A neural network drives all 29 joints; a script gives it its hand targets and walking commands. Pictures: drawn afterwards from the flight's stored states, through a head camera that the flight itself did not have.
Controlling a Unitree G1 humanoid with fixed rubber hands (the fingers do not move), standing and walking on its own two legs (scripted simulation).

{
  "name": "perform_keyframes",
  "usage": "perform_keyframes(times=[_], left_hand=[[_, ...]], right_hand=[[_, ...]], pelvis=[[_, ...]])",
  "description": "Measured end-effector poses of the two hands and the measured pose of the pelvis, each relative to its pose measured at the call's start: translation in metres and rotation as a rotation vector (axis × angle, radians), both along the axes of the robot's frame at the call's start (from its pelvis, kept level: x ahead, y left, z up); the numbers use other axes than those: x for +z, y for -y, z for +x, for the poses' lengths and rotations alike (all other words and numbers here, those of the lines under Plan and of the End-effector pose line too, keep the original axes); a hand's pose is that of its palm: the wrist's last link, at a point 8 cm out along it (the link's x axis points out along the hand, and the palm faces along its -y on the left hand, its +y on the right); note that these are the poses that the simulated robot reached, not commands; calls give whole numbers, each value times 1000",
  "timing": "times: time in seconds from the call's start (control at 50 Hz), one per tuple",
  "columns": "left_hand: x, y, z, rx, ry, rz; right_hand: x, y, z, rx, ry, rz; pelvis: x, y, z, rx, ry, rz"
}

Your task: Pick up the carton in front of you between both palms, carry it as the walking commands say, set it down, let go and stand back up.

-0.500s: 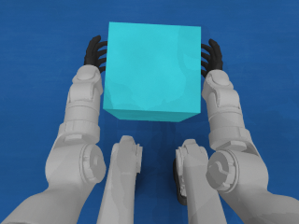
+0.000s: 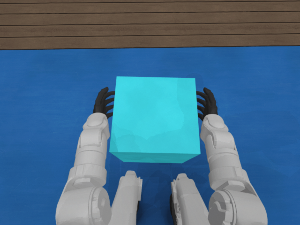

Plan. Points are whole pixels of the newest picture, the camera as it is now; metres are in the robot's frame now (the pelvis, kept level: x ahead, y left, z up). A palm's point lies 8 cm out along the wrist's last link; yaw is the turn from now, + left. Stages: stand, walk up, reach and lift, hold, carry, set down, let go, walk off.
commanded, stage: reach and lift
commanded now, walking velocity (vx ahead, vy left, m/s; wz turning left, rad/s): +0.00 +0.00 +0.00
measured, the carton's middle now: (154, 126) +0.40 +0.02 -0.11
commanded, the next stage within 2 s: hold in 1.76 s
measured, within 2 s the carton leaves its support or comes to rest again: neither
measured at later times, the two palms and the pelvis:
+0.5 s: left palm (85, 103) +0.36 +0.16 +0.12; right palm (243, 104) +0.37 -0.14 +0.12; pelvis +0.05 +0.00 +0.13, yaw +1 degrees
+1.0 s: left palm (69, 96) +0.34 +0.15 +0.19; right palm (277, 94) +0.35 -0.15 +0.20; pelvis +0.04 +0.00 +0.17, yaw +1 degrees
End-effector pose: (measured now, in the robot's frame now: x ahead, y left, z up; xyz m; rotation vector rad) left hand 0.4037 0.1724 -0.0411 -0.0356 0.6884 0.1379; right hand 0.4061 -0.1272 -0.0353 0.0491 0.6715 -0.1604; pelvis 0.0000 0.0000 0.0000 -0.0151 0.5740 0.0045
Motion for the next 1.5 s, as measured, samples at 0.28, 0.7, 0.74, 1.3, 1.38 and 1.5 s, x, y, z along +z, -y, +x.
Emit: perform_keyframes(times=[0.28,0.7,0.74,1.3,1.38,1.5], left_hand=[[89,7,-23,4,0,2],[216,18,-56,15,30,19],[225,19,-59,11,33,26],[244,17,-59,-8,13,39],[246,17,-57,-15,11,46],[248,18,-57,-20,7,55]], right_hand=[[89,7,-22,10,0,-6],[213,18,-49,50,29,-25],[223,19,-52,55,32,-28],[241,17,-54,62,12,-46],[243,17,-53,67,11,-53],[245,18,-52,75,7,-62]], pelvis=[[81,-1,28,5,169,8],[164,3,59,13,528,21],[167,4,58,14,560,22],[173,-1,49,13,658,22],[175,-1,53,12,660,22],[176,-1,59,11,664,22]])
